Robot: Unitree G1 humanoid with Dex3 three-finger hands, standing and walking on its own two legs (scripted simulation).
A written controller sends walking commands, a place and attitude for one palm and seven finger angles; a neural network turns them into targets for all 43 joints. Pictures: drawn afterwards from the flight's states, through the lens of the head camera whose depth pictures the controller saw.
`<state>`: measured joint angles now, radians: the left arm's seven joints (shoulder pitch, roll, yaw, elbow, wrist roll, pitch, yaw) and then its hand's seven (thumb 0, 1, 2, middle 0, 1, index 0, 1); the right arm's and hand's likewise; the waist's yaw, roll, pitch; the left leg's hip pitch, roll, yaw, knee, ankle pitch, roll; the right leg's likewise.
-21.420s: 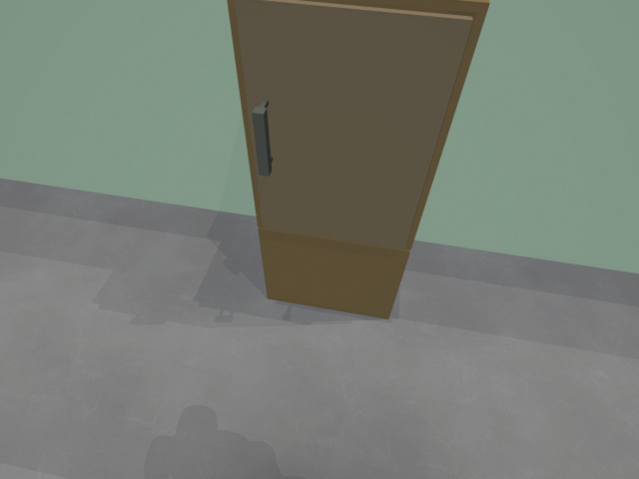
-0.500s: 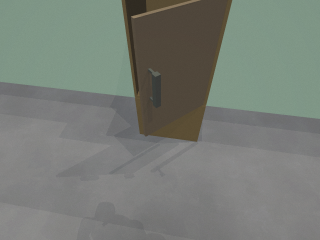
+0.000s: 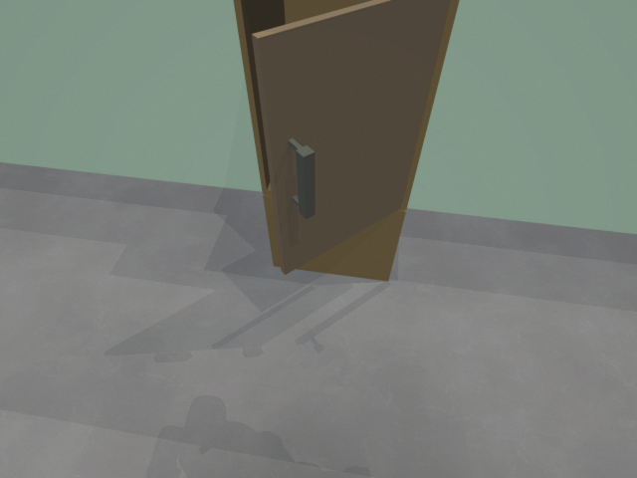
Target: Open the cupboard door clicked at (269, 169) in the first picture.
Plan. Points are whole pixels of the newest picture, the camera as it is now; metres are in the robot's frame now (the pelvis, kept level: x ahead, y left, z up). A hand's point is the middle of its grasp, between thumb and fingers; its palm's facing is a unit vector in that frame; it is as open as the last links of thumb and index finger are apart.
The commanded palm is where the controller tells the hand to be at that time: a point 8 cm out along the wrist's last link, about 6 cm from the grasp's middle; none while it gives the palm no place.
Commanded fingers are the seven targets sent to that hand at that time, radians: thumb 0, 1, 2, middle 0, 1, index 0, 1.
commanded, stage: look to check the result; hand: left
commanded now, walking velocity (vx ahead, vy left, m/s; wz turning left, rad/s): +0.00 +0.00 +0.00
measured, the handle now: (300, 179) +0.64 +0.07 -0.03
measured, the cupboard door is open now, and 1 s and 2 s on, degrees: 45 45 45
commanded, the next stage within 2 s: walk to a spot facing it in 0.40 s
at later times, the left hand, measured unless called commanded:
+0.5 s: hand out of the picture +0.09 +0.23 -0.16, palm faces -0.03 -0.95 -0.31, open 7.4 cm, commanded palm none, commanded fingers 0.00 0.90 0.90 -0.20 -0.30 -0.20 -0.30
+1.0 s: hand out of the picture +0.10 +0.16 -0.18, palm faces -0.17 -0.94 -0.28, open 7.4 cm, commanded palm none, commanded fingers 0.00 0.90 0.90 -0.20 -0.30 -0.20 -0.30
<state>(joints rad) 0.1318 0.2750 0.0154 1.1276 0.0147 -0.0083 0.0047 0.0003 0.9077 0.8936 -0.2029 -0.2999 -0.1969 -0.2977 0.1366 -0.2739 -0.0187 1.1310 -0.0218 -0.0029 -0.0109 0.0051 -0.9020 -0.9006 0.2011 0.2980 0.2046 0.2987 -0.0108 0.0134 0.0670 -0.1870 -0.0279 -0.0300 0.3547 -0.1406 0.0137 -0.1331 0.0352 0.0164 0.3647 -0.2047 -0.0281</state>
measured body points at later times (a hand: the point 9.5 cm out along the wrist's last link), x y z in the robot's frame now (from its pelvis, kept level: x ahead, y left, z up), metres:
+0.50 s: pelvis +0.02 +0.00 +0.00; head +0.05 -0.01 +0.45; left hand +0.09 +0.28 -0.14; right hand +0.09 -0.28 -0.14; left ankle +0.03 +0.11 -0.75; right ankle +0.00 -0.10 -0.75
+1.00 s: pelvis +0.01 -0.04 -0.02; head +0.06 -0.08 +0.42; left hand +0.11 +0.20 -0.16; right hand +0.01 -0.30 -0.19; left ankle +0.01 +0.11 -0.70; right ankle -0.01 -0.11 -0.75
